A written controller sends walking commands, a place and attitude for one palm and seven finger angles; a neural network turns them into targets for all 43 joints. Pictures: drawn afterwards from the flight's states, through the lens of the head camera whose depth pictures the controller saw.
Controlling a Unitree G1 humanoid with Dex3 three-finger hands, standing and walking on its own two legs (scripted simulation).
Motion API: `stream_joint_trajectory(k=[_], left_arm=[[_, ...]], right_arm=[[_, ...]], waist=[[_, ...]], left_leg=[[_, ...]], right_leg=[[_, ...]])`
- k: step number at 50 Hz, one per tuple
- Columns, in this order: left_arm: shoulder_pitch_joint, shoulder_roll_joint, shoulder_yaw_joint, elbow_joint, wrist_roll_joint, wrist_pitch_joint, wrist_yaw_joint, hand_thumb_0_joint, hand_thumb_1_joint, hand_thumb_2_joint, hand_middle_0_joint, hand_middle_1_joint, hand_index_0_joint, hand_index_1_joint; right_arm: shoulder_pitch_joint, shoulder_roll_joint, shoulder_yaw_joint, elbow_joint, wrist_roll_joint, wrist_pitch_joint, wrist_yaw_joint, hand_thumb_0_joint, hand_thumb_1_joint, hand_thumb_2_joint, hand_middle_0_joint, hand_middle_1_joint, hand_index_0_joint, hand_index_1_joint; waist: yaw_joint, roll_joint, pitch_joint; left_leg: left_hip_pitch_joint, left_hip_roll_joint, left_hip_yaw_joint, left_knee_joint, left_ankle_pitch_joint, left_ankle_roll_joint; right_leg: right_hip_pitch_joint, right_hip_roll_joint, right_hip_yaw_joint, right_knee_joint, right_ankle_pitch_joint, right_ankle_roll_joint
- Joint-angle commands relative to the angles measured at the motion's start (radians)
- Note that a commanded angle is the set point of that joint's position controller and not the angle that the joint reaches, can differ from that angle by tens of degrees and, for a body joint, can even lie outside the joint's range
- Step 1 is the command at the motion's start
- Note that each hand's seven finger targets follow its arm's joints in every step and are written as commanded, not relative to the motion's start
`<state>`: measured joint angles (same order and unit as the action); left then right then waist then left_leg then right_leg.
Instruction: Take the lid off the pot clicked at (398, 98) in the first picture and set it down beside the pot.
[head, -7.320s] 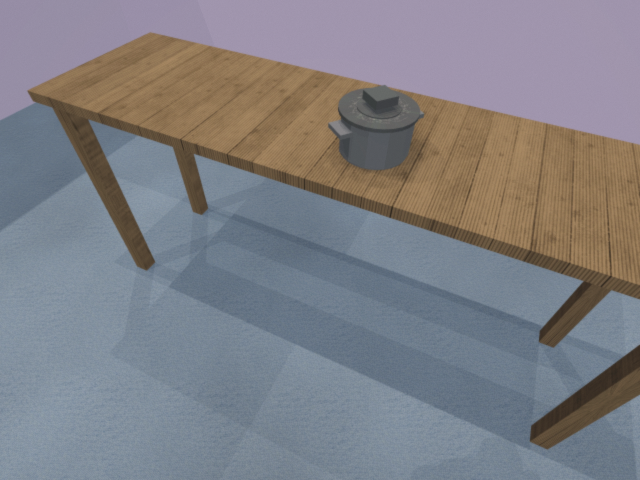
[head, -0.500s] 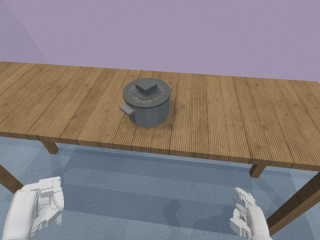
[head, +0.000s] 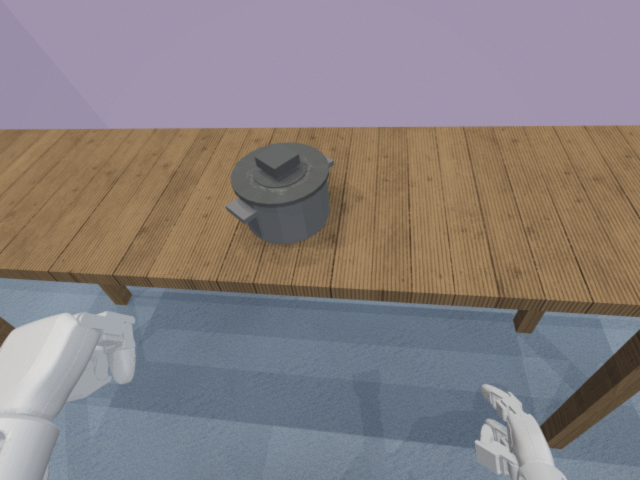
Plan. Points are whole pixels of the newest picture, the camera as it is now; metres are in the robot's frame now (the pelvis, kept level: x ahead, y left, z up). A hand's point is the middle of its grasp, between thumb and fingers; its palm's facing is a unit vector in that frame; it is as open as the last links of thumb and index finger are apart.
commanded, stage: reach forward and open the fingers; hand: left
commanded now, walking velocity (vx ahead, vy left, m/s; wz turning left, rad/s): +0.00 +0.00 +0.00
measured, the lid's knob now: (277, 160) +0.56 +0.14 +0.11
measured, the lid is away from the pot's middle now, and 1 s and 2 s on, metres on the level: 0.00 0.00 0.00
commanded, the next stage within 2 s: move the open hand above the knob in 0.90 s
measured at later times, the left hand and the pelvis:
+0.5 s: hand (84, 333) +0.22 +0.27 +0.14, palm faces -0.18 -0.04 -0.98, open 6.7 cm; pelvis -0.02 +0.01 +0.00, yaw +3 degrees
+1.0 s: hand (58, 277) +0.26 +0.30 +0.18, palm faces -0.05 -0.04 -1.00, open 10.3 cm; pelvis -0.04 +0.04 +0.00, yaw +3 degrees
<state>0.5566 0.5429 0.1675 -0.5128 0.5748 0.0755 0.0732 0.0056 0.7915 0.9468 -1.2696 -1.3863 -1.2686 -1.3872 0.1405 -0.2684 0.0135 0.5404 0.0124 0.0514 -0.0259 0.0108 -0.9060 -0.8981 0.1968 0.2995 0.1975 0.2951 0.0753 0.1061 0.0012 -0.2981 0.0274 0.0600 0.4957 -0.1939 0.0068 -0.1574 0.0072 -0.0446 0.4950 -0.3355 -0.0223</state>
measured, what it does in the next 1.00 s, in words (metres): shifts its weight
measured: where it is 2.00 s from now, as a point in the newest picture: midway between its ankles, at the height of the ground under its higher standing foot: outside the picture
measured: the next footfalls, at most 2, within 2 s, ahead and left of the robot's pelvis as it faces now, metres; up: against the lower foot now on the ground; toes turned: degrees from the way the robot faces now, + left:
none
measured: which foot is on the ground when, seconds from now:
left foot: down 0.00-1.00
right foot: down 0.00-1.00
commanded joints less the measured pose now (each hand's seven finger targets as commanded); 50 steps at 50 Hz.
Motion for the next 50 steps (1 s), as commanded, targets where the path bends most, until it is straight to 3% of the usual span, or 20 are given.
stream_joint_trajectory(k=[1, 5, 8, 11, 13, 14, 15, 16, 19, 21, 26, 29, 30, 35, 39, 41, 44, 47, 49, 50], left_arm=[[-0.111, 0.303, 0.176, -0.099, 0.162, 0.033, -0.030, 0.000, 0.537, 1.123, -1.179, -1.110, -1.179, -1.110], [-0.247, 0.280, 0.080, -0.045, 0.147, 0.027, -0.147, 0.000, 0.404, 1.207, -1.136, -0.968, -1.136, -0.968], [-0.352, 0.371, 0.122, -0.009, 0.125, 0.005, -0.221, 0.000, 0.306, 1.261, -1.102, -0.861, -1.102, -0.861], [-0.450, 0.447, 0.164, 0.004, 0.133, -0.028, -0.274, 0.000, 0.212, 1.303, -1.065, -0.755, -1.065, -0.755], [-0.483, 0.472, 0.179, 0.046, 0.141, -0.042, -0.305, 0.000, 0.150, 1.326, -1.040, -0.684, -1.040, -0.684], [-0.478, 0.469, 0.185, 0.067, 0.146, -0.039, -0.318, 0.000, 0.120, 1.335, -1.027, -0.649, -1.027, -0.649], [-0.480, 0.435, 0.159, 0.076, 0.136, -0.047, -0.331, 0.000, 0.090, 1.345, -1.014, -0.613, -1.014, -0.613], [-0.489, 0.445, 0.172, 0.065, 0.129, -0.056, -0.336, 0.000, 0.061, 1.353, -1.001, -0.578, -1.001, -0.578], [-0.485, 0.363, 0.121, 0.086, 0.102, -0.057, -0.353, 0.000, -0.028, 1.380, -0.961, -0.471, -0.961, -0.471], [-0.531, 0.394, 0.128, 0.074, 0.100, -0.065, -0.360, 0.000, -0.087, 1.398, -0.935, -0.400, -0.935, -0.400], [-0.727, 0.475, 0.165, 0.065, 0.148, -0.083, -0.336, 0.000, -0.235, 1.445, -0.870, -0.223, -0.870, -0.223], [-0.723, 0.456, 0.174, 0.118, 0.147, -0.068, -0.321, 0.000, -0.324, 1.476, -0.832, -0.116, -0.832, -0.116], [-0.721, 0.420, 0.134, 0.181, 0.145, -0.057, -0.334, 0.000, -0.355, 1.488, -0.820, -0.081, -0.820, -0.081], [-0.802, 0.323, 0.004, 0.150, 0.135, -0.013, -0.365, 0.000, -0.358, 1.498, -0.821, -0.081, -0.821, -0.081], [-0.935, 0.461, 0.096, 0.100, 0.173, -0.021, -0.353, 0.000, -0.364, 1.514, -0.824, -0.081, -0.824, -0.081], [-1.018, 0.517, 0.129, 0.195, 0.205, -0.019, -0.359, 0.000, -0.365, 1.518, -0.825, -0.081, -0.825, -0.081], [-1.036, 0.460, 0.106, 0.274, 0.184, 0.000, -0.364, 0.000, -0.367, 1.523, -0.826, -0.081, -0.826, -0.081], [-1.012, 0.333, -0.019, 0.262, 0.147, 0.012, -0.399, 0.000, -0.370, 1.531, -0.827, -0.081, -0.827, -0.081], [-0.996, 0.273, -0.072, 0.203, 0.147, 0.013, -0.410, 0.000, -0.373, 1.540, -0.829, -0.081, -0.829, -0.081], [-1.025, 0.272, -0.095, 0.221, 0.161, 0.013, -0.422, 0.000, -0.374, 1.545, -0.830, -0.081, -0.830, -0.081]], right_arm=[[-0.192, -0.096, -0.034, -0.184, 0.018, -0.006, -0.003, 0.000, -0.900, -0.900, 0.200, 0.300, 0.200, 0.300], [-0.192, -0.103, -0.042, -0.176, 0.042, -0.018, -0.005, 0.000, -0.900, -0.900, 0.200, 0.300, 0.200, 0.300], [-0.189, -0.114, -0.037, -0.159, 0.041, -0.022, -0.019, 0.000, -0.900, -0.900, 0.200, 0.300, 0.200, 0.300], [-0.190, -0.108, -0.030, -0.152, 0.037, -0.040, -0.024, 0.000, -0.900, -0.900, 0.200, 0.300, 0.200, 0.300], [-0.187, -0.111, -0.028, -0.145, 0.032, -0.038, -0.024, 0.000, -0.900, -0.900, 0.200, 0.300, 0.200, 0.300], [-0.214, -0.111, -0.029, -0.151, 0.036, -0.045, -0.014, 0.000, -0.900, -0.900, 0.200, 0.300, 0.200, 0.300], [-0.184, -0.105, -0.027, -0.151, 0.032, -0.037, -0.008, 0.000, -0.900, -0.900, 0.200, 0.300, 0.200, 0.300], [-0.181, -0.110, -0.032, -0.151, 0.034, -0.032, -0.003, 0.000, -0.900, -0.900, 0.200, 0.300, 0.200, 0.300], [-0.205, -0.111, -0.036, -0.170, 0.039, -0.039, 0.017, 0.000, -0.900, -0.900, 0.200, 0.300, 0.200, 0.300], [-0.183, -0.117, -0.041, -0.166, 0.036, -0.030, 0.021, 0.000, -0.900, -0.900, 0.200, 0.300, 0.200, 0.300], [-0.181, -0.114, -0.040, -0.150, 0.036, -0.041, 0.017, 0.000, -0.900, -0.900, 0.200, 0.300, 0.200, 0.300], [-0.187, -0.118, -0.043, -0.154, 0.040, -0.046, 0.029, 0.000, -0.900, -0.900, 0.200, 0.300, 0.200, 0.300], [-0.177, -0.114, -0.037, -0.143, 0.034, -0.034, 0.031, 0.000, -0.900, -0.900, 0.200, 0.300, 0.200, 0.300], [-0.204, -0.120, -0.038, -0.165, 0.045, -0.033, 0.050, 0.000, -0.900, -0.900, 0.200, 0.300, 0.200, 0.300], [-0.208, -0.124, -0.037, -0.161, 0.042, -0.053, 0.039, 0.000, -0.900, -0.900, 0.200, 0.300, 0.200, 0.300], [-0.191, -0.119, -0.030, -0.126, 0.036, -0.047, 0.029, 0.000, -0.900, -0.900, 0.200, 0.300, 0.200, 0.300], [-0.187, -0.124, -0.032, -0.133, 0.045, -0.043, 0.035, 0.000, -0.900, -0.900, 0.200, 0.300, 0.200, 0.300], [-0.198, -0.118, -0.032, -0.150, 0.043, -0.040, 0.044, 0.000, -0.900, -0.900, 0.200, 0.300, 0.200, 0.300], [-0.213, -0.108, -0.033, -0.175, 0.054, -0.054, 0.054, 0.000, -0.900, -0.900, 0.200, 0.300, 0.200, 0.300], [-0.210, -0.110, -0.026, -0.162, 0.046, -0.046, 0.052, 0.000, -0.900, -0.900, 0.200, 0.300, 0.200, 0.300]], waist=[[0.013, -0.085, -0.185], [-0.026, -0.080, -0.161], [-0.026, -0.133, -0.146], [-0.022, -0.092, -0.159], [-0.017, -0.076, -0.146], [-0.017, -0.024, -0.128], [-0.017, -0.035, -0.140], [-0.013, -0.031, -0.150], [-0.021, -0.016, -0.126], [-0.015, -0.053, -0.158], [-0.011, -0.011, -0.216], [-0.008, 0.015, -0.200], [-0.008, -0.027, -0.193], [-0.024, -0.024, -0.196], [-0.017, 0.027, -0.220], [-0.006, 0.003, -0.217], [-0.017, 0.009, -0.188], [-0.016, -0.004, -0.204], [-0.028, 0.014, -0.216], [-0.028, -0.021, -0.220]], left_leg=[[0.149, -0.040, -0.023, 0.004, 0.178, 0.037], [0.169, -0.050, -0.039, -0.002, 0.160, 0.048], [0.174, -0.062, -0.052, -0.015, 0.163, 0.055], [0.198, -0.067, -0.057, -0.016, 0.206, 0.057], [0.202, -0.071, -0.059, -0.025, 0.217, 0.055], [0.207, -0.072, -0.056, -0.019, 0.223, 0.053], [0.207, -0.073, -0.058, -0.031, 0.235, 0.052], [0.222, -0.069, -0.057, -0.038, 0.243, 0.048], [0.223, -0.070, -0.057, -0.038, 0.225, 0.046], [0.230, -0.064, -0.057, -0.060, 0.209, 0.046], [0.261, -0.056, -0.075, -0.076, 0.181, 0.044], [0.257, -0.054, -0.088, -0.081, 0.168, 0.040], [0.235, -0.055, -0.081, -0.098, 0.155, 0.038], [0.242, -0.048, -0.092, -0.123, 0.099, 0.034], [0.255, -0.043, -0.123, -0.126, 0.030, 0.034], [0.238, -0.038, -0.132, -0.144, 0.031, 0.030], [0.228, -0.040, -0.135, -0.141, 0.002, 0.026], [0.242, -0.041, -0.134, -0.159, -0.010, 0.024], [0.271, -0.038, -0.144, -0.142, -0.010, 0.025], [0.259, -0.035, -0.148, -0.165, -0.048, 0.025]], right_leg=[[-0.078, -0.013, 0.037, -0.085, 0.271, 0.018], [-0.101, -0.013, 0.022, -0.106, 0.292, 0.036], [-0.097, -0.018, 0.023, -0.127, 0.323, 0.049], [-0.069, -0.019, 0.019, -0.124, 0.374, 0.045], [-0.069, -0.017, 0.014, -0.135, 0.376, 0.044], [-0.071, -0.006, 0.018, -0.138, 0.388, 0.033], [-0.053, -0.009, 0.000, -0.133, 0.382, 0.036], [-0.053, -0.008, -0.002, -0.138, 0.373, 0.035], [-0.083, 0.005, -0.005, -0.150, 0.356, 0.029], [-0.063, 0.000, -0.011, -0.153, 0.315, 0.034], [-0.054, 0.003, -0.008, -0.148, 0.234, 0.022], [-0.066, 0.015, -0.014, -0.141, 0.210, 0.009], [-0.061, 0.013, -0.024, -0.146, 0.200, 0.013], [-0.081, 0.017, -0.027, -0.142, 0.146, 0.014], [-0.086, 0.024, -0.013, -0.126, 0.082, 0.003], [-0.078, 0.018, -0.017, -0.127, 0.072, 0.001], [-0.101, 0.029, -0.025, -0.122, 0.055, -0.004], [-0.100, 0.022, -0.028, -0.125, 0.069, 0.003], [-0.121, 0.027, -0.022, -0.107, 0.077, 0.002], [-0.121, 0.024, -0.030, -0.112, 0.062, 0.004]])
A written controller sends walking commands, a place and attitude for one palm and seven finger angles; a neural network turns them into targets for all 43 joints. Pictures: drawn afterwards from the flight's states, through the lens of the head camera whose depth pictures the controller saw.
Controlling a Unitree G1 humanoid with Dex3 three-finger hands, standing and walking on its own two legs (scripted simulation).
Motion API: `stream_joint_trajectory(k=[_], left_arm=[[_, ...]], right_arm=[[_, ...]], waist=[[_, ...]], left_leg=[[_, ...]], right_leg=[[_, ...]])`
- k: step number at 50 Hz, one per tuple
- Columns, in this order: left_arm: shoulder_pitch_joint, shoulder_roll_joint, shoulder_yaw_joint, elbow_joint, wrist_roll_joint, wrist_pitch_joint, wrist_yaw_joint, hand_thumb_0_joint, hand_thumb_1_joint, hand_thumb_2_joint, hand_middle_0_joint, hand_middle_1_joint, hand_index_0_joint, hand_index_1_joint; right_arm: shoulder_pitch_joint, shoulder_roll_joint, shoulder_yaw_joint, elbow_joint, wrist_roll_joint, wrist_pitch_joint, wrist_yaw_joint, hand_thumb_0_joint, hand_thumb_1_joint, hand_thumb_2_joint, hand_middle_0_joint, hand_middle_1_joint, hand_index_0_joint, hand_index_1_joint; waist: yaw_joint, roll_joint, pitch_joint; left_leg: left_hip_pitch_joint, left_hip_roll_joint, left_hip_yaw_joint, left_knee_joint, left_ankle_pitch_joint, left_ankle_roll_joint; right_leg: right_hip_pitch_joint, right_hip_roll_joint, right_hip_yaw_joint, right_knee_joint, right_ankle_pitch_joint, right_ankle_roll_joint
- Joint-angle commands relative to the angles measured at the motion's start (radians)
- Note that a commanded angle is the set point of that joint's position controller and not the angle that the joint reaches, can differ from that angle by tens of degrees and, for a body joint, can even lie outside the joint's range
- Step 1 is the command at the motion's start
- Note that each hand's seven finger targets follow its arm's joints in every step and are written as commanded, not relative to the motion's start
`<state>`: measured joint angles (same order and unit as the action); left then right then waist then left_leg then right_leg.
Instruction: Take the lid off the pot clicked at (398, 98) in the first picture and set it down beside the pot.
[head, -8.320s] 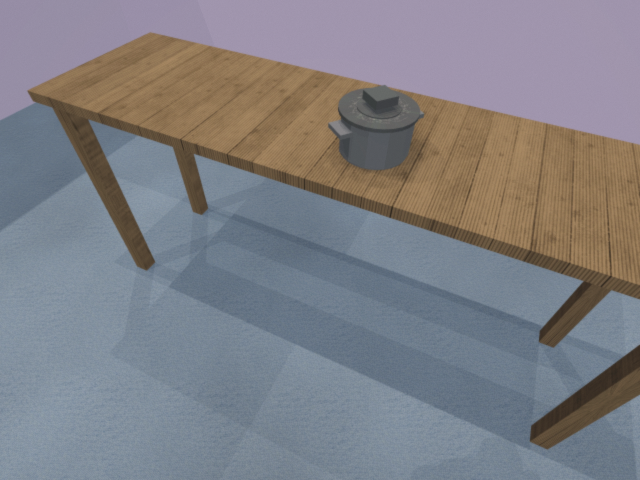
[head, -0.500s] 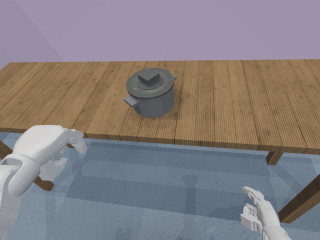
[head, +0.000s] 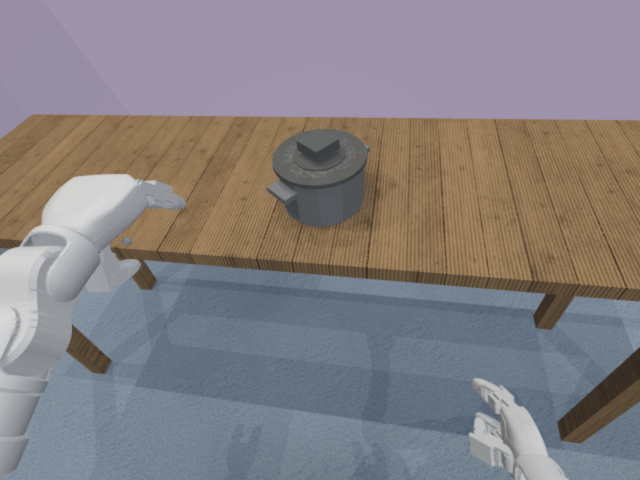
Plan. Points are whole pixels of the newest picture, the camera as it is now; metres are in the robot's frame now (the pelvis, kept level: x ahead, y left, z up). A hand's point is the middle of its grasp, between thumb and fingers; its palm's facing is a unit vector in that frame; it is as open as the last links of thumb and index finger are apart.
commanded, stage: move the open hand above the knob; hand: left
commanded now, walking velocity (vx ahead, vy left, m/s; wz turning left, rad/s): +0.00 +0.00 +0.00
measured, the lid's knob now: (318, 144) +0.61 +0.08 +0.10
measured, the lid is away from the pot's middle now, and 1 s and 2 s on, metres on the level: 0.00 0.00 0.00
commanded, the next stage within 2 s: none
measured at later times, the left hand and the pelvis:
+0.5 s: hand (215, 197) +0.39 +0.18 +0.17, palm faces -0.17 +0.02 -0.99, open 10.3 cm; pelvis +0.01 -0.02 +0.00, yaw +0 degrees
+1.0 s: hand (256, 163) +0.47 +0.14 +0.17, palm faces -0.26 -0.01 -0.96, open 10.3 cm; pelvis +0.05 -0.03 +0.00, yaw +0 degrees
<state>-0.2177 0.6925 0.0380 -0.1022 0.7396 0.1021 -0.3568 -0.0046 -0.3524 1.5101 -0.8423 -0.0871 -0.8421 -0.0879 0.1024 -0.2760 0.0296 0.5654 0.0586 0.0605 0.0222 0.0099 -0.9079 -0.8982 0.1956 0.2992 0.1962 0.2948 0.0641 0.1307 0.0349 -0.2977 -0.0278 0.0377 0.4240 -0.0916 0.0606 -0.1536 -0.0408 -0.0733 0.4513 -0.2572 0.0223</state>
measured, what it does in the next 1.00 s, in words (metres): shifts its weight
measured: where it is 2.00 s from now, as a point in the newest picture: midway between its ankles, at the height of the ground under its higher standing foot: outside the picture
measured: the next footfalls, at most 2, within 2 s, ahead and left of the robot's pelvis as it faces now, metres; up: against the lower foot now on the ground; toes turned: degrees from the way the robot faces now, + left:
none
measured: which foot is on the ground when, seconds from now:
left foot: down 0.00-1.00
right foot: down 0.00-1.00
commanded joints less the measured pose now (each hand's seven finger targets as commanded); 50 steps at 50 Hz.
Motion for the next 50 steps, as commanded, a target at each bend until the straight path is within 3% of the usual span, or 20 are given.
stream_joint_trajectory(k=[1, 4, 6, 8, 10, 12, 15, 18, 19, 21, 22, 24, 26, 27, 30, 36, 40, 44, 47, 50], left_arm=[[-0.334, 0.122, 0.020, -0.190, 0.000, -0.010, 0.018, 0.000, -0.374, 1.545, -0.830, -0.081, -0.830, -0.081], [-0.535, 0.274, 0.117, -0.120, 0.052, -0.003, 0.053, 0.000, -0.374, 1.545, -0.830, -0.081, -0.830, -0.081], [-0.653, 0.280, 0.096, -0.074, 0.081, -0.002, 0.053, 0.000, -0.374, 1.545, -0.830, -0.081, -0.830, -0.081], [-0.679, 0.274, 0.091, -0.017, 0.089, 0.009, 0.056, 0.000, -0.374, 1.545, -0.830, -0.081, -0.830, -0.081], [-0.662, 0.165, 0.001, 0.019, 0.085, 0.021, 0.034, 0.000, -0.374, 1.545, -0.830, -0.081, -0.830, -0.081], [-0.611, 0.091, -0.054, 0.094, 0.066, 0.040, 0.022, 0.000, -0.374, 1.545, -0.830, -0.081, -0.830, -0.081], [-0.623, 0.051, -0.102, 0.125, 0.081, 0.059, -0.005, 0.000, -0.374, 1.545, -0.830, -0.081, -0.830, -0.081], [-0.773, 0.129, -0.066, 0.082, 0.096, 0.061, 0.001, 0.000, -0.374, 1.545, -0.830, -0.081, -0.830, -0.081], [-0.791, 0.221, 0.007, 0.081, 0.104, 0.056, 0.006, 0.000, -0.374, 1.545, -0.830, -0.081, -0.830, -0.081], [-0.858, 0.242, 0.014, 0.171, 0.119, 0.064, -0.003, 0.000, -0.374, 1.545, -0.830, -0.081, -0.830, -0.081], [-0.874, 0.227, -0.001, 0.228, 0.117, 0.071, -0.007, 0.000, -0.374, 1.545, -0.830, -0.081, -0.830, -0.081], [-0.883, 0.219, -0.002, 0.228, 0.112, 0.072, -0.015, 0.000, -0.374, 1.545, -0.830, -0.081, -0.830, -0.081], [-0.836, 0.157, -0.043, 0.239, 0.096, 0.084, -0.036, 0.000, -0.374, 1.545, -0.830, -0.081, -0.830, -0.081], [-0.811, 0.108, -0.082, 0.261, 0.085, 0.094, -0.049, 0.000, -0.374, 1.545, -0.830, -0.081, -0.830, -0.081], [-0.776, 0.074, -0.113, 0.279, 0.087, 0.104, -0.079, 0.000, -0.374, 1.545, -0.830, -0.081, -0.830, -0.081], [-0.968, 0.240, -0.011, 0.273, 0.107, 0.086, -0.083, 0.000, -0.374, 1.545, -0.830, -0.081, -0.830, -0.081], [-0.961, 0.196, -0.030, 0.315, 0.094, 0.068, -0.077, 0.000, -0.374, 1.545, -0.830, -0.081, -0.830, -0.081], [-0.955, 0.080, -0.123, 0.382, 0.090, 0.090, -0.080, 0.000, -0.374, 1.545, -0.830, -0.081, -0.830, -0.081], [-1.066, 0.027, -0.188, 0.332, 0.103, 0.104, -0.083, 0.000, -0.374, 1.545, -0.830, -0.081, -0.830, -0.081], [-1.181, 0.087, -0.143, 0.270, 0.114, 0.094, -0.069, 0.000, -0.374, 1.545, -0.830, -0.081, -0.830, -0.081]], right_arm=[[-0.172, -0.104, -0.042, -0.180, 0.007, -0.055, -0.002, 0.000, -0.900, -0.900, 0.200, 0.300, 0.200, 0.300], [-0.152, -0.121, -0.040, -0.150, 0.003, -0.064, -0.023, 0.000, -0.900, -0.900, 0.200, 0.300, 0.200, 0.300], [-0.147, -0.113, -0.035, -0.124, -0.003, -0.065, -0.034, 0.000, -0.900, -0.900, 0.200, 0.300, 0.200, 0.300], [-0.138, -0.114, -0.036, -0.114, -0.006, -0.062, -0.033, 0.000, -0.900, -0.900, 0.200, 0.300, 0.200, 0.300], [-0.142, -0.101, -0.034, -0.125, -0.008, -0.064, -0.019, 0.000, -0.900, -0.900, 0.200, 0.300, 0.200, 0.300], [-0.131, -0.109, -0.041, -0.119, -0.003, -0.048, -0.012, 0.000, -0.900, -0.900, 0.200, 0.300, 0.200, 0.300], [-0.138, -0.114, -0.036, -0.131, 0.003, -0.035, 0.000, 0.000, -0.900, -0.900, 0.200, 0.300, 0.200, 0.300], [-0.145, -0.121, -0.037, -0.131, 0.004, -0.027, -0.007, 0.000, -0.900, -0.900, 0.200, 0.300, 0.200, 0.300], [-0.133, -0.124, -0.042, -0.133, 0.002, -0.034, -0.007, 0.000, -0.900, -0.900, 0.200, 0.300, 0.200, 0.300], [-0.127, -0.121, -0.032, -0.112, -0.001, -0.026, -0.016, 0.000, -0.900, -0.900, 0.200, 0.300, 0.200, 0.300], [-0.117, -0.125, -0.033, -0.102, -0.002, -0.018, -0.018, 0.000, -0.900, -0.900, 0.200, 0.300, 0.200, 0.300], [-0.101, -0.123, -0.044, -0.114, 0.003, -0.025, -0.011, 0.000, -0.900, -0.900, 0.200, 0.300, 0.200, 0.300], [-0.112, -0.121, -0.043, -0.120, 0.005, -0.018, -0.005, 0.000, -0.900, -0.900, 0.200, 0.300, 0.200, 0.300], [-0.107, -0.122, -0.046, -0.123, 0.003, -0.011, -0.001, 0.000, -0.900, -0.900, 0.200, 0.300, 0.200, 0.300], [-0.097, -0.130, -0.053, -0.132, 0.009, 0.005, 0.008, 0.000, -0.900, -0.900, 0.200, 0.300, 0.200, 0.300], [-0.088, -0.136, -0.048, -0.118, 0.011, 0.016, -0.011, 0.000, -0.900, -0.900, 0.200, 0.300, 0.200, 0.300], [-0.057, -0.132, -0.056, -0.109, 0.007, 0.020, -0.007, 0.000, -0.900, -0.900, 0.200, 0.300, 0.200, 0.300], [-0.043, -0.138, -0.067, -0.104, 0.019, 0.038, 0.004, 0.000, -0.900, -0.900, 0.200, 0.300, 0.200, 0.300], [-0.060, -0.131, -0.066, -0.103, 0.022, 0.048, 0.009, 0.000, -0.900, -0.900, 0.200, 0.300, 0.200, 0.300], [-0.033, -0.132, -0.072, -0.096, 0.015, 0.043, 0.011, 0.000, -0.900, -0.900, 0.200, 0.300, 0.200, 0.300]], waist=[[-0.026, -0.057, -0.219], [-0.030, -0.047, -0.207], [-0.023, -0.010, -0.263], [-0.017, -0.009, -0.298], [-0.022, -0.009, -0.336], [-0.031, -0.065, -0.282], [-0.040, -0.114, -0.285], [-0.040, -0.095, -0.303], [-0.036, -0.105, -0.324], [-0.035, -0.104, -0.331], [-0.042, -0.090, -0.300], [-0.041, -0.109, -0.338], [-0.034, -0.111, -0.372], [-0.045, -0.122, -0.351], [-0.060, -0.171, -0.334], [-0.063, -0.157, -0.367], [-0.069, -0.122, -0.401], [-0.095, -0.161, -0.372], [-0.108, -0.120, -0.412], [-0.109, -0.105, -0.505]], left_leg=[[0.245, 0.025, -0.131, -0.105, -0.197, -0.030], [0.218, 0.019, -0.136, -0.105, -0.285, -0.031], [0.249, 0.012, -0.135, -0.100, -0.239, -0.032], [0.257, 0.008, -0.136, -0.092, -0.204, -0.035], [0.279, 0.001, -0.128, -0.076, -0.147, -0.030], [0.243, 0.000, -0.110, -0.063, -0.144, -0.028], [0.224, -0.012, -0.082, -0.046, -0.106, -0.022], [0.234, -0.016, -0.081, -0.039, -0.102, -0.019], [0.230, -0.017, -0.079, -0.022, -0.083, -0.014], [0.218, -0.025, -0.074, -0.021, -0.055, -0.013], [0.205, -0.025, -0.069, -0.021, -0.054, -0.013], [0.218, -0.028, -0.065, 0.000, -0.008, -0.006], [0.226, -0.038, -0.055, 0.012, 0.054, -0.003], [0.220, -0.041, -0.050, 0.019, 0.060, 0.001], [0.202, -0.044, -0.032, 0.034, 0.069, 0.007], [0.205, -0.053, -0.029, 0.051, 0.102, 0.019], [0.231, -0.048, -0.032, 0.064, 0.185, 0.020], [0.229, -0.044, -0.024, 0.079, 0.192, 0.020], [0.272, -0.045, -0.034, 0.079, 0.212, 0.021], [0.332, -0.041, -0.052, 0.091, 0.290, 0.025]], right_leg=[[-0.141, 0.071, 0.001, -0.068, -0.038, -0.037], [-0.158, 0.080, 0.009, -0.057, -0.099, -0.048], [-0.146, 0.072, 0.014, -0.058, -0.093, -0.052], [-0.135, 0.071, 0.016, -0.057, -0.076, -0.055], [-0.129, 0.074, 0.016, -0.051, -0.034, -0.062], [-0.143, 0.072, 0.015, -0.062, -0.029, -0.055], [-0.137, 0.069, 0.014, -0.064, -0.007, -0.054], [-0.130, 0.064, 0.022, -0.058, -0.016, -0.052], [-0.113, 0.064, 0.029, -0.054, -0.008, -0.054], [-0.099, 0.061, 0.030, -0.049, 0.013, -0.053], [-0.112, 0.063, 0.029, -0.051, 0.021, -0.053], [-0.094, 0.060, 0.036, -0.042, 0.080, -0.053], [-0.063, 0.053, 0.040, -0.027, 0.168, -0.051], [-0.079, 0.056, 0.037, -0.028, 0.190, -0.048], [-0.082, 0.054, 0.038, -0.033, 0.234, -0.042], [-0.044, 0.045, 0.060, -0.024, 0.314, -0.038], [-0.035, 0.050, 0.051, -0.008, 0.395, -0.043], [-0.085, 0.050, 0.042, -0.012, 0.411, -0.043], [-0.111, 0.057, 0.038, -0.004, 0.392, -0.045], [-0.090, 0.064, 0.042, 0.005, 0.426, -0.048]])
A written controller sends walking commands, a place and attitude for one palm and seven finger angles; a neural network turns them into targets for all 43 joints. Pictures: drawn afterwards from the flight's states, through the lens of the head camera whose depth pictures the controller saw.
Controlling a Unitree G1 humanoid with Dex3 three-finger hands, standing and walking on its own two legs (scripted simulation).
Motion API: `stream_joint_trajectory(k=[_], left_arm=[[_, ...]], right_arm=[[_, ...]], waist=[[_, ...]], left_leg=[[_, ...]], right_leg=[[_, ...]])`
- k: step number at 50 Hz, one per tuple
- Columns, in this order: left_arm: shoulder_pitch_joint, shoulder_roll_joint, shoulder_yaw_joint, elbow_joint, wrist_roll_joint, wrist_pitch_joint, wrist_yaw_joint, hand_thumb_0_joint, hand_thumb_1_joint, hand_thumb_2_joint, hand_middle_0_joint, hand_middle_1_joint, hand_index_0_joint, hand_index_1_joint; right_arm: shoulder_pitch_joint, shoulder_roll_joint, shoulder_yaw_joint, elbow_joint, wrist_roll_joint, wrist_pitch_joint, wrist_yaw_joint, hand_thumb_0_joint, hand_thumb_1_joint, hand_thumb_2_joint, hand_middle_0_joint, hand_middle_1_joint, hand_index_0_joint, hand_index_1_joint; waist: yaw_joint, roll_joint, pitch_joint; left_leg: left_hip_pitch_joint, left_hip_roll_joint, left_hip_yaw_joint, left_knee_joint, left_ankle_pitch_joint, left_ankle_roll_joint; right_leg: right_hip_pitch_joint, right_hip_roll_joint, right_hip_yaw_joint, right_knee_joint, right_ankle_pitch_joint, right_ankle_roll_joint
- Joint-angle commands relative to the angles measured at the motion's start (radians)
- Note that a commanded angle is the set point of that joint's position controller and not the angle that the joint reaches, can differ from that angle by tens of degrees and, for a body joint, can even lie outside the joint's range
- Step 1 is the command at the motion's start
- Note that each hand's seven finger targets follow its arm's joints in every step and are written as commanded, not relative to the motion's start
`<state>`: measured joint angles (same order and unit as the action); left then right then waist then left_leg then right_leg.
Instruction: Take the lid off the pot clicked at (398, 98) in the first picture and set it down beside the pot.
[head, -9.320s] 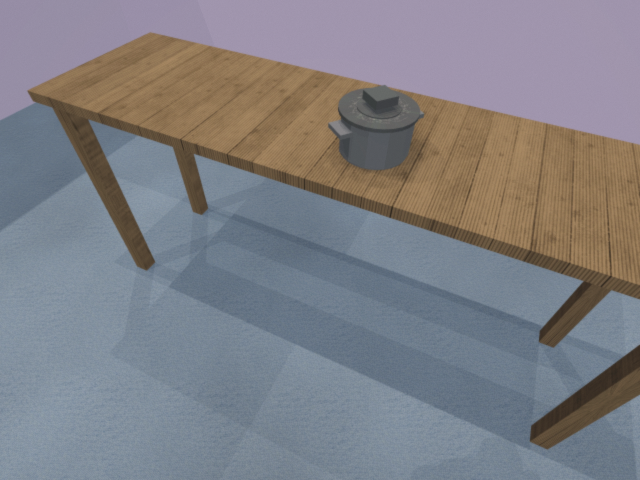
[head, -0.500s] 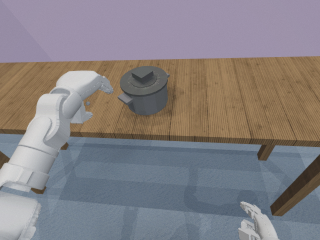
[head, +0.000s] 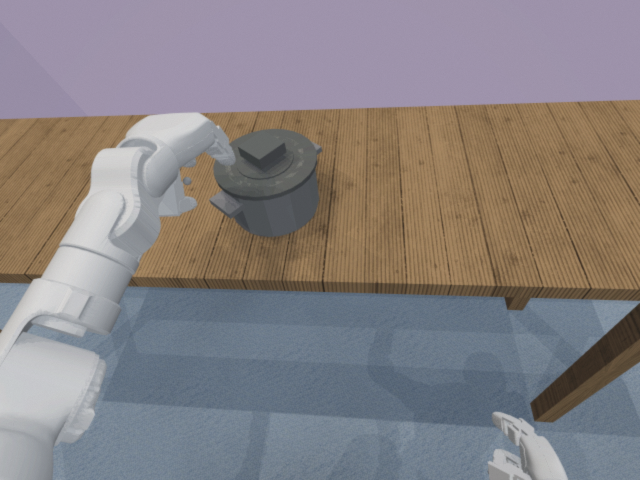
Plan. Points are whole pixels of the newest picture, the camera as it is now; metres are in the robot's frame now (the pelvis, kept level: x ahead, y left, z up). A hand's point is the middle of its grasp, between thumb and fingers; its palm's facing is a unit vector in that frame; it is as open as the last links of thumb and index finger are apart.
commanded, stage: move the open hand above the knob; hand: left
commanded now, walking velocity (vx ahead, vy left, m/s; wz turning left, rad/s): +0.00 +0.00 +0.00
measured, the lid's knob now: (262, 149) +0.56 +0.11 +0.11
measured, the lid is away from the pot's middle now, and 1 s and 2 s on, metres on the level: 0.00 0.00 0.00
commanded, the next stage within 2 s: lower the open fingers around the knob in 1.38 s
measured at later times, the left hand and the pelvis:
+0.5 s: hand (239, 130) +0.50 +0.11 +0.19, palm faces -0.26 -0.01 -0.97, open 10.3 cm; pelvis +0.01 +0.01 +0.00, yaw -1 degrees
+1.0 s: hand (240, 125) +0.52 +0.12 +0.18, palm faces -0.32 -0.03 -0.95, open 10.3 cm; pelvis +0.01 +0.01 +0.00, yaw -3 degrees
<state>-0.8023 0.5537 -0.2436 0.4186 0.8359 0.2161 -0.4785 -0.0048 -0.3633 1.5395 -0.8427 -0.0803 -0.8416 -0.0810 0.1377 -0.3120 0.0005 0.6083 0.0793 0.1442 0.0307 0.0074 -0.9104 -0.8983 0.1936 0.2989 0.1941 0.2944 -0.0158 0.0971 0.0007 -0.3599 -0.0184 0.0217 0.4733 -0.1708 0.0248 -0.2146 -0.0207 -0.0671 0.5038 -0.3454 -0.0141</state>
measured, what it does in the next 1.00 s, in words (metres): stands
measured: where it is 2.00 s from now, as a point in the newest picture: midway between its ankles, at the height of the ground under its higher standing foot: outside the picture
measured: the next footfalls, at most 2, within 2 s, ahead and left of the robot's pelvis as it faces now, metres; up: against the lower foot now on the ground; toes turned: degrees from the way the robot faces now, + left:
none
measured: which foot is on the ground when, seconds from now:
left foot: down 0.00-1.00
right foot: down 0.00-1.00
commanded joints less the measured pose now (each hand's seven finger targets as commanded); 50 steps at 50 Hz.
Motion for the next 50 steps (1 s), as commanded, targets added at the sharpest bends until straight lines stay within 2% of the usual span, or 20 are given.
stream_joint_trajectory(k=[1, 4, 7, 9, 12, 17, 20, 21, 25, 27, 29, 32, 34, 35, 39, 42, 44, 48, 49, 50], left_arm=[[-0.599, 0.230, 0.150, -0.209, 0.023, -0.019, 0.057, 0.000, -0.374, 1.545, -0.830, -0.081, -0.830, -0.081], [-0.598, 0.250, 0.184, -0.054, 0.022, -0.007, 0.080, 0.000, -0.374, 1.545, -0.830, -0.081, -0.830, -0.081], [-0.603, 0.185, 0.138, 0.061, 0.039, 0.014, 0.096, 0.000, -0.374, 1.545, -0.830, -0.081, -0.830, -0.081], [-0.626, 0.083, 0.062, 0.024, 0.032, 0.022, 0.100, 0.000, -0.374, 1.545, -0.830, -0.081, -0.830, -0.081], [-0.712, 0.117, 0.081, 0.035, 0.060, 0.036, 0.098, 0.000, -0.374, 1.545, -0.830, -0.081, -0.830, -0.081], [-0.870, 0.115, 0.057, 0.240, 0.069, 0.051, 0.100, 0.000, -0.374, 1.545, -0.830, -0.081, -0.830, -0.081], [-1.003, 0.134, 0.068, 0.155, 0.069, 0.011, 0.118, 0.000, -0.374, 1.545, -0.830, -0.081, -0.830, -0.081], [-0.983, 0.079, 0.034, 0.212, 0.074, 0.007, 0.120, 0.000, -0.374, 1.545, -0.830, -0.081, -0.830, -0.081], [-0.899, 0.045, 0.032, 0.421, 0.091, 0.034, 0.135, 0.000, -0.374, 1.545, -0.830, -0.081, -0.830, -0.081], [-0.931, 0.077, 0.055, 0.474, 0.096, 0.052, 0.143, 0.000, -0.374, 1.545, -0.830, -0.081, -0.830, -0.081], [-0.992, 0.057, 0.037, 0.442, 0.084, 0.047, 0.146, 0.000, -0.374, 1.545, -0.830, -0.081, -0.830, -0.081], [-1.070, 0.111, 0.066, 0.414, 0.117, 0.030, 0.151, 0.000, -0.374, 1.545, -0.830, -0.081, -0.830, -0.081], [-1.047, 0.076, 0.048, 0.413, 0.112, 0.013, 0.148, 0.000, -0.374, 1.545, -0.830, -0.081, -0.830, -0.081], [-1.029, 0.130, 0.091, 0.444, 0.127, 0.015, 0.151, 0.000, -0.374, 1.545, -0.830, -0.081, -0.830, -0.081], [-0.966, 0.105, 0.072, 0.544, 0.109, 0.027, 0.149, 0.000, -0.374, 1.545, -0.830, -0.081, -0.830, -0.081], [-1.038, 0.158, 0.093, 0.478, 0.122, 0.016, 0.149, 0.000, -0.374, 1.545, -0.830, -0.081, -0.830, -0.081], [-1.036, 0.092, 0.043, 0.458, 0.107, 0.000, 0.139, 0.000, -0.374, 1.545, -0.830, -0.081, -0.830, -0.081], [-1.066, 0.085, 0.018, 0.507, 0.110, 0.000, 0.133, 0.000, -0.374, 1.545, -0.830, -0.081, -0.830, -0.081], [-1.072, 0.077, 0.024, 0.476, 0.089, -0.013, 0.131, 0.000, -0.374, 1.545, -0.830, -0.081, -0.830, -0.081], [-1.093, 0.132, 0.062, 0.442, 0.099, -0.023, 0.136, 0.000, -0.374, 1.545, -0.830, -0.081, -0.830, -0.081]], right_arm=[[-0.062, -0.094, -0.041, -0.131, -0.006, -0.044, 0.001, 0.000, -0.900, -0.900, 0.200, 0.300, 0.200, 0.300], [-0.016, -0.108, -0.043, -0.092, -0.007, -0.032, 0.003, 0.000, -0.900, -0.900, 0.200, 0.300, 0.200, 0.300], [-0.024, -0.096, -0.036, -0.087, -0.006, -0.027, 0.006, 0.000, -0.900, -0.900, 0.200, 0.300, 0.200, 0.300], [-0.029, -0.096, -0.044, -0.096, -0.006, -0.022, 0.015, 0.000, -0.900, -0.900, 0.200, 0.300, 0.200, 0.300], [-0.014, -0.094, -0.045, -0.091, -0.011, -0.021, 0.016, 0.000, -0.900, -0.900, 0.200, 0.300, 0.200, 0.300], [0.047, -0.102, -0.043, -0.035, -0.007, -0.020, -0.012, 0.000, -0.900, -0.900, 0.200, 0.300, 0.200, 0.300], [0.077, -0.100, -0.049, -0.040, -0.019, -0.052, -0.019, 0.000, -0.900, -0.900, 0.200, 0.300, 0.200, 0.300], [0.083, -0.093, -0.050, -0.033, -0.021, -0.058, -0.020, 0.000, -0.900, -0.900, 0.200, 0.300, 0.200, 0.300], [0.137, -0.108, -0.057, 0.009, -0.024, -0.046, -0.016, 0.000, -0.900, -0.900, 0.200, 0.300, 0.200, 0.300], [0.149, -0.116, -0.055, 0.017, -0.024, -0.049, -0.019, 0.000, -0.900, -0.900, 0.200, 0.300, 0.200, 0.300], [0.155, -0.119, -0.061, 0.012, -0.028, -0.053, -0.023, 0.000, -0.900, -0.900, 0.200, 0.300, 0.200, 0.300], [0.178, -0.112, -0.064, 0.013, -0.032, -0.074, -0.027, 0.000, -0.900, -0.900, 0.200, 0.300, 0.200, 0.300], [0.196, -0.110, -0.072, 0.010, -0.034, -0.080, -0.029, 0.000, -0.900, -0.900, 0.200, 0.300, 0.200, 0.300], [0.203, -0.116, -0.072, 0.019, -0.038, -0.081, -0.029, 0.000, -0.900, -0.900, 0.200, 0.300, 0.200, 0.300], [0.216, -0.124, -0.069, 0.025, -0.031, -0.077, -0.036, 0.000, -0.900, -0.900, 0.200, 0.300, 0.200, 0.300], [0.210, -0.123, -0.068, 0.017, -0.031, -0.086, -0.041, 0.000, -0.900, -0.900, 0.200, 0.300, 0.200, 0.300], [0.218, -0.118, -0.075, 0.015, -0.029, -0.089, -0.044, 0.000, -0.900, -0.900, 0.200, 0.300, 0.200, 0.300], [0.226, -0.125, -0.070, 0.039, -0.021, -0.095, -0.047, 0.000, -0.900, -0.900, 0.200, 0.300, 0.200, 0.300], [0.234, -0.125, -0.076, 0.037, -0.024, -0.101, -0.048, 0.000, -0.900, -0.900, 0.200, 0.300, 0.200, 0.300], [0.231, -0.125, -0.076, 0.034, -0.027, -0.108, -0.048, 0.000, -0.900, -0.900, 0.200, 0.300, 0.200, 0.300]], waist=[[-0.027, -0.081, -0.476], [-0.026, -0.124, -0.430], [-0.021, -0.148, -0.415], [-0.035, -0.115, -0.441], [-0.042, -0.126, -0.492], [-0.085, -0.180, -0.405], [-0.087, -0.089, -0.520], [-0.092, -0.070, -0.521], [-0.101, -0.146, -0.435], [-0.104, -0.171, -0.413], [-0.116, -0.147, -0.459], [-0.114, -0.099, -0.537], [-0.117, -0.094, -0.553], [-0.111, -0.105, -0.542], [-0.117, -0.145, -0.446], [-0.117, -0.137, -0.484], [-0.130, -0.124, -0.491], [-0.148, -0.111, -0.425], [-0.144, -0.097, -0.457], [-0.140, -0.088, -0.498]], left_leg=[[0.394, -0.052, -0.036, 0.047, 0.385, 0.062], [0.342, -0.045, -0.034, 0.042, 0.388, 0.058], [0.300, -0.041, -0.021, 0.027, 0.334, 0.051], [0.338, -0.040, -0.030, 0.046, 0.395, 0.053], [0.360, -0.039, -0.033, 0.047, 0.385, 0.054], [0.290, -0.041, -0.022, 0.021, 0.243, 0.056], [0.376, -0.041, -0.040, 0.029, 0.306, 0.057], [0.397, -0.040, -0.047, 0.038, 0.339, 0.058], [0.321, -0.025, -0.038, 0.026, 0.308, 0.050], [0.264, -0.029, -0.026, 0.016, 0.239, 0.053], [0.283, -0.032, -0.023, 0.030, 0.272, 0.060], [0.342, -0.028, -0.038, 0.035, 0.307, 0.058], [0.365, -0.022, -0.044, 0.048, 0.369, 0.061], [0.351, -0.021, -0.038, 0.043, 0.339, 0.060], [0.260, -0.022, -0.019, 0.022, 0.257, 0.062], [0.278, -0.026, -0.014, 0.024, 0.249, 0.066], [0.307, -0.022, -0.016, 0.036, 0.284, 0.070], [0.300, -0.019, -0.023, 0.023, 0.204, 0.066], [0.321, -0.017, -0.024, 0.032, 0.236, 0.070], [0.343, -0.019, -0.027, 0.035, 0.241, 0.069]], right_leg=[[-0.030, 0.044, 0.036, -0.042, 0.530, -0.012], [-0.031, 0.044, 0.024, -0.040, 0.543, -0.016], [-0.043, 0.042, 0.018, -0.034, 0.505, -0.013], [-0.071, 0.041, 0.015, -0.026, 0.520, -0.018], [-0.067, 0.045, 0.022, -0.028, 0.510, -0.014], [-0.110, 0.051, 0.017, -0.053, 0.446, -0.011], [-0.103, 0.052, 0.026, -0.046, 0.467, -0.017], [-0.131, 0.055, 0.023, -0.042, 0.462, -0.021], [-0.171, 0.060, 0.014, -0.052, 0.424, -0.020], [-0.155, 0.058, 0.017, -0.057, 0.411, -0.017], [-0.141, 0.052, 0.026, -0.060, 0.463, -0.018], [-0.143, 0.058, 0.034, -0.051, 0.463, -0.019], [-0.149, 0.060, 0.033, -0.055, 0.483, -0.020], [-0.146, 0.061, 0.034, -0.057, 0.472, -0.017], [-0.153, 0.056, 0.030, -0.073, 0.440, -0.017], [-0.127, 0.056, 0.041, -0.072, 0.463, -0.012], [-0.149, 0.055, 0.038, -0.078, 0.474, -0.013], [-0.220, 0.064, 0.030, -0.086, 0.371, -0.010], [-0.208, 0.059, 0.031, -0.083, 0.397, -0.013], [-0.192, 0.061, 0.037, -0.079, 0.405, -0.010]])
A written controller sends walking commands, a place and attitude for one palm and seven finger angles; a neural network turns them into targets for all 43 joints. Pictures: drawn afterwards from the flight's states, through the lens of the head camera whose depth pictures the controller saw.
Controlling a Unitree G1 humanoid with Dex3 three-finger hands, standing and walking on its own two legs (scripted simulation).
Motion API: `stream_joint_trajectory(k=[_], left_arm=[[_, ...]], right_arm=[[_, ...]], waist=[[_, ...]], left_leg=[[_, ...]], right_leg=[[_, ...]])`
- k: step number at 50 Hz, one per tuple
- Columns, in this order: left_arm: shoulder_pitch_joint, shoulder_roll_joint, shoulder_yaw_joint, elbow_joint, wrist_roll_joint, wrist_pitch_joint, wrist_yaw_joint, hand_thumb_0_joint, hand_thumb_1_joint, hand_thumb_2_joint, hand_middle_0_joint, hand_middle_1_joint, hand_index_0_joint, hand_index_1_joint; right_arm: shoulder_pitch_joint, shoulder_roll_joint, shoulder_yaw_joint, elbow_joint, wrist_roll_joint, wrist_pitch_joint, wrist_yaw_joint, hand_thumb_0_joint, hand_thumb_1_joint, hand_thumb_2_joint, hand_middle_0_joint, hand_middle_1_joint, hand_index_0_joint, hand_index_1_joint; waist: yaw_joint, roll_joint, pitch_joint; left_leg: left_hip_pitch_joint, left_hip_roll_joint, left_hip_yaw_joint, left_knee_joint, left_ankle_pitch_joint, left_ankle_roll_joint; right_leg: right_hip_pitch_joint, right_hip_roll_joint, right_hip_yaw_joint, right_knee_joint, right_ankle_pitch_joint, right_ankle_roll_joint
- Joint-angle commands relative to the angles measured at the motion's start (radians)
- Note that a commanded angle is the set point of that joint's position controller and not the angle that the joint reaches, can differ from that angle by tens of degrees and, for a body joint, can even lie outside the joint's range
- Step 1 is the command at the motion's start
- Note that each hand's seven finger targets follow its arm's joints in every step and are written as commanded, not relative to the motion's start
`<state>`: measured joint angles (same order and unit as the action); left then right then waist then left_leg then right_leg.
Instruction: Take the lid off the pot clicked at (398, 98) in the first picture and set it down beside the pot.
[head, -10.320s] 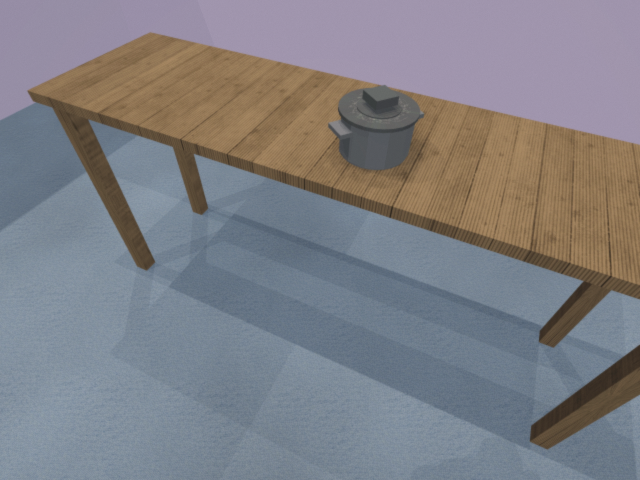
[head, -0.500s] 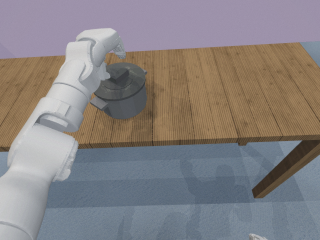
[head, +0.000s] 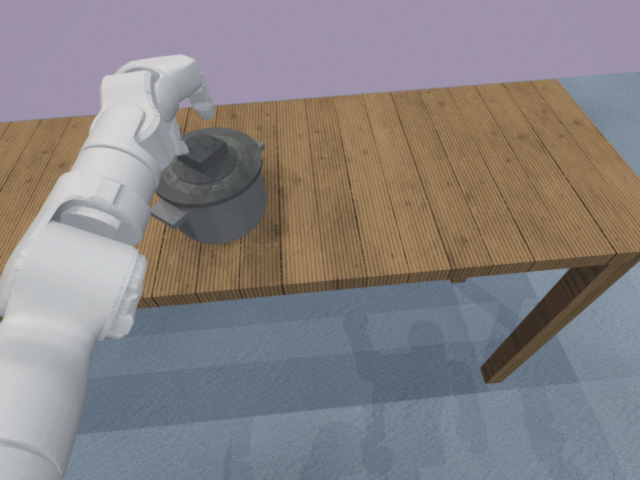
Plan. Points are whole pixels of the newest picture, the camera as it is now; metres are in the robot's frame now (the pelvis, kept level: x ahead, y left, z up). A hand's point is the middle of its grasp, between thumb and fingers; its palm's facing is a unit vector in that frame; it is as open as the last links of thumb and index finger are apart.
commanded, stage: move the open hand above the knob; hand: left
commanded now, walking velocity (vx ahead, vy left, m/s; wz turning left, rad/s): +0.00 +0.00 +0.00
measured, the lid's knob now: (201, 151) +0.55 +0.12 +0.11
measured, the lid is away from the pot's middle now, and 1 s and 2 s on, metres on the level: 0.00 0.00 0.00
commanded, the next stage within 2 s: lower the open fingers around the knob in 0.38 s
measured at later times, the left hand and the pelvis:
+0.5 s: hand (168, 123) +0.52 +0.14 +0.18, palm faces -0.32 -0.06 -0.95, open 10.3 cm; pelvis +0.01 +0.00 +0.00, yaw +0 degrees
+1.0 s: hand (184, 142) +0.51 +0.13 +0.16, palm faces -0.38 -0.06 -0.92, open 10.3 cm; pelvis +0.00 +0.01 +0.00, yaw +0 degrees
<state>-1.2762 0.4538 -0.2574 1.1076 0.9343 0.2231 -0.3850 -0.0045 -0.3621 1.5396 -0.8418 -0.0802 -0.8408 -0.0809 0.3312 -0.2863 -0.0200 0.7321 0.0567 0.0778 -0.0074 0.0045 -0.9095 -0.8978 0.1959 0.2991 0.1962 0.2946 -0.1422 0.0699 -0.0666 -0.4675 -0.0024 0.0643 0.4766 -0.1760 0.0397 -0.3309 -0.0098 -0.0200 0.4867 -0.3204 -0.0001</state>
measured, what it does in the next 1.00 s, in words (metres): stands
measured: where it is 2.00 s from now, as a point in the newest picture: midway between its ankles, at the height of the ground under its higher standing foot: outside the picture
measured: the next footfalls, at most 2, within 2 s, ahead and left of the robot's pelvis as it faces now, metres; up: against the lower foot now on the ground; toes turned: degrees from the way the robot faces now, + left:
none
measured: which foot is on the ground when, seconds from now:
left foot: down 0.00-1.00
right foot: down 0.00-1.00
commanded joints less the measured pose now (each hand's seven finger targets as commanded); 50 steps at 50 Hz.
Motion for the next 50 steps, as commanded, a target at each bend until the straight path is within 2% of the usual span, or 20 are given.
stream_joint_trajectory(k=[1, 2, 7, 11, 14, 15, 17, 21, 24, 27, 29, 31, 32, 35, 38, 42, 43, 44, 46, 50], left_arm=[[-0.609, 0.257, 0.095, -0.222, 0.007, -0.033, 0.044, 0.000, -0.374, 1.545, -0.830, -0.081, -0.830, -0.081], [-0.636, 0.249, 0.083, -0.266, 0.006, -0.041, 0.045, 0.000, -0.374, 1.545, -0.830, -0.081, -0.830, -0.081], [-0.555, 0.188, 0.043, -0.122, 0.011, 0.003, 0.044, 0.000, -0.374, 1.545, -0.830, -0.081, -0.830, -0.081], [-0.626, 0.195, 0.047, -0.238, 0.002, -0.026, 0.035, 0.000, -0.374, 1.545, -0.830, -0.081, -0.830, -0.081], [-0.602, 0.208, 0.062, -0.219, -0.001, -0.029, 0.033, 0.000, -0.374, 1.545, -0.830, -0.081, -0.830, -0.081], [-0.588, 0.248, 0.092, -0.190, 0.014, -0.021, 0.037, 0.000, -0.374, 1.545, -0.830, -0.081, -0.830, -0.081], [-0.573, 0.237, 0.078, -0.134, 0.014, -0.004, 0.038, 0.000, -0.374, 1.545, -0.830, -0.081, -0.830, -0.081], [-0.578, 0.255, 0.089, -0.164, 0.023, -0.006, 0.038, 0.000, -0.374, 1.545, -0.830, -0.081, -0.830, -0.081], [-0.598, 0.179, 0.033, -0.234, 0.009, -0.031, 0.027, 0.000, -0.374, 1.545, -0.830, -0.081, -0.830, -0.081], [-0.615, 0.198, 0.048, -0.123, 0.001, 0.053, -0.018, 0.000, -0.374, 1.545, -0.830, -0.081, -0.830, -0.081], [-0.622, 0.202, 0.059, -0.166, -0.017, 0.034, -0.027, 0.000, -0.374, 1.545, -0.830, -0.081, -0.830, -0.081], [-0.664, 0.148, 0.008, -0.214, -0.003, 0.015, -0.034, 0.000, -0.374, 1.545, -0.830, -0.081, -0.830, -0.081], [-0.647, 0.114, -0.013, -0.211, -0.003, 0.008, -0.036, 0.000, -0.374, 1.545, -0.830, -0.081, -0.830, -0.081], [-0.576, 0.162, 0.037, -0.165, -0.014, -0.006, -0.030, 0.000, -0.374, 1.545, -0.830, -0.081, -0.830, -0.081], [-0.577, 0.115, 0.000, -0.093, -0.017, 0.005, -0.014, 0.000, -0.374, 1.545, -0.830, -0.081, -0.830, -0.081], [-0.674, 0.174, 0.038, -0.126, 0.012, -0.003, 0.040, 0.000, -0.374, 1.545, -0.830, -0.081, -0.830, -0.081], [-0.643, 0.133, 0.012, -0.073, 0.018, 0.005, 0.042, 0.000, -0.374, 1.545, -0.830, -0.081, -0.830, -0.081], [-0.596, 0.086, -0.008, -0.046, 0.004, 0.007, 0.039, 0.000, -0.374, 1.545, -0.830, -0.081, -0.830, -0.081], [-0.577, 0.094, -0.003, -0.007, 0.012, 0.025, 0.039, 0.000, -0.374, 1.545, -0.830, -0.081, -0.830, -0.081], [-0.604, 0.112, 0.009, 0.015, 0.005, 0.024, 0.037, 0.000, -0.374, 1.545, -0.830, -0.081, -0.830, -0.081]], right_arm=[[0.038, -0.150, -0.053, -0.088, -0.007, -0.043, -0.012, 0.000, -0.900, -0.900, 0.200, 0.300, 0.200, 0.300], [0.037, -0.145, -0.052, -0.093, -0.006, -0.048, -0.012, 0.000, -0.900, -0.900, 0.200, 0.300, 0.200, 0.300], [0.036, -0.156, -0.049, -0.064, 0.000, -0.029, -0.005, 0.000, -0.900, -0.900, 0.200, 0.300, 0.200, 0.300], [0.029, -0.149, -0.055, -0.085, -0.008, -0.039, 0.000, 0.000, -0.900, -0.900, 0.200, 0.300, 0.200, 0.300], [0.047, -0.150, -0.057, -0.080, -0.007, -0.036, -0.003, 0.000, -0.900, -0.900, 0.200, 0.300, 0.200, 0.300], [0.039, -0.154, -0.055, -0.075, -0.007, -0.032, -0.002, 0.000, -0.900, -0.900, 0.200, 0.300, 0.200, 0.300], [0.036, -0.154, -0.049, -0.071, -0.003, -0.028, -0.006, 0.000, -0.900, -0.900, 0.200, 0.300, 0.200, 0.300], [0.036, -0.157, -0.051, -0.077, -0.007, -0.023, -0.004, 0.000, -0.900, -0.900, 0.200, 0.300, 0.200, 0.300], [0.041, -0.144, -0.058, -0.095, -0.009, -0.027, 0.000, 0.000, -0.900, -0.900, 0.200, 0.300, 0.200, 0.300], [0.049, -0.161, -0.059, -0.066, 0.001, -0.022, 0.014, 0.000, -0.900, -0.900, 0.200, 0.300, 0.200, 0.300], [0.049, -0.164, -0.061, -0.079, -0.006, -0.027, 0.009, 0.000, -0.900, -0.900, 0.200, 0.300, 0.200, 0.300], [0.049, -0.155, -0.065, -0.079, -0.008, -0.033, 0.011, 0.000, -0.900, -0.900, 0.200, 0.300, 0.200, 0.300], [0.054, -0.150, -0.069, -0.073, -0.007, -0.036, 0.010, 0.000, -0.900, -0.900, 0.200, 0.300, 0.200, 0.300], [0.066, -0.163, -0.068, -0.062, -0.009, -0.025, 0.007, 0.000, -0.900, -0.900, 0.200, 0.300, 0.200, 0.300], [0.062, -0.164, -0.060, -0.050, -0.001, -0.021, 0.004, 0.000, -0.900, -0.900, 0.200, 0.300, 0.200, 0.300], [0.079, -0.159, -0.057, -0.041, -0.010, -0.042, -0.004, 0.000, -0.900, -0.900, 0.200, 0.300, 0.200, 0.300], [0.083, -0.156, -0.057, -0.034, -0.009, -0.045, -0.005, 0.000, -0.900, -0.900, 0.200, 0.300, 0.200, 0.300], [0.094, -0.158, -0.059, -0.030, -0.008, -0.043, -0.004, 0.000, -0.900, -0.900, 0.200, 0.300, 0.200, 0.300], [0.087, -0.166, -0.059, -0.021, -0.007, -0.040, -0.001, 0.000, -0.900, -0.900, 0.200, 0.300, 0.200, 0.300], [0.096, -0.171, -0.060, -0.013, -0.011, -0.045, -0.009, 0.000, -0.900, -0.900, 0.200, 0.300, 0.200, 0.300]], waist=[[-0.011, -0.059, -0.437], [-0.011, -0.047, -0.467], [-0.018, -0.116, -0.342], [-0.016, -0.048, -0.473], [-0.013, -0.063, -0.466], [-0.011, -0.083, -0.447], [-0.016, -0.118, -0.395], [-0.011, -0.092, -0.431], [-0.015, -0.032, -0.485], [-0.018, -0.081, -0.433], [-0.014, -0.060, -0.476], [-0.030, -0.050, -0.480], [-0.034, -0.059, -0.472], [-0.026, -0.108, -0.421], [-0.035, -0.103, -0.343], [-0.032, -0.026, -0.418], [-0.034, -0.016, -0.406], [-0.033, -0.039, -0.400], [-0.037, -0.091, -0.385], [-0.047, -0.105, -0.418]], left_leg=[[0.445, -0.039, -0.068, 0.035, 0.258, 0.055], [0.463, -0.039, -0.069, 0.037, 0.273, 0.053], [0.378, -0.031, -0.055, 0.033, 0.226, 0.048], [0.473, -0.039, -0.069, 0.067, 0.349, 0.053], [0.465, -0.031, -0.072, 0.070, 0.384, 0.055], [0.448, -0.033, -0.068, 0.066, 0.360, 0.053], [0.394, -0.036, -0.057, 0.052, 0.293, 0.053], [0.407, -0.035, -0.056, 0.062, 0.328, 0.051], [0.476, -0.032, -0.068, 0.082, 0.430, 0.055], [0.447, -0.045, -0.080, 0.065, 0.349, 0.052], [0.468, -0.047, -0.079, 0.076, 0.409, 0.057], [0.513, -0.046, -0.089, 0.081, 0.410, 0.057], [0.528, -0.041, -0.092, 0.084, 0.417, 0.057], [0.473, -0.040, -0.087, 0.071, 0.370, 0.056], [0.417, -0.038, -0.082, 0.045, 0.254, 0.049], [0.457, -0.030, -0.098, 0.043, 0.230, 0.044], [0.451, -0.031, -0.094, 0.048, 0.237, 0.042], [0.447, -0.023, -0.101, 0.051, 0.270, 0.042], [0.415, -0.025, -0.091, 0.049, 0.220, 0.040], [0.401, -0.032, -0.080, 0.064, 0.212, 0.049]], right_leg=[[-0.065, 0.049, -0.005, -0.059, 0.396, -0.026], [-0.059, 0.047, -0.004, -0.055, 0.411, -0.026], [-0.107, 0.050, -0.019, -0.058, 0.376, -0.022], [-0.078, 0.048, -0.008, -0.040, 0.470, -0.023], [-0.077, 0.046, -0.011, -0.041, 0.485, -0.027], [-0.076, 0.050, -0.010, -0.040, 0.476, -0.023], [-0.077, 0.049, -0.012, -0.047, 0.446, -0.022], [-0.060, 0.045, -0.008, -0.042, 0.487, -0.022], [-0.080, 0.045, -0.009, -0.039, 0.511, -0.026], [-0.087, 0.055, -0.024, -0.039, 0.478, -0.023], [-0.069, 0.047, -0.015, -0.038, 0.531, -0.024], [-0.110, 0.057, -0.017, -0.043, 0.490, -0.018], [-0.131, 0.061, -0.022, -0.043, 0.470, -0.018], [-0.119, 0.063, -0.025, -0.049, 0.456, -0.020], [-0.165, 0.061, -0.034, -0.052, 0.360, -0.024], [-0.178, 0.061, -0.027, -0.043, 0.311, -0.035], [-0.194, 0.062, -0.029, -0.040, 0.310, -0.037], [-0.202, 0.062, -0.037, -0.040, 0.320, -0.038], [-0.197, 0.064, -0.036, -0.039, 0.304, -0.029], [-0.182, 0.060, -0.024, -0.037, 0.332, -0.025]])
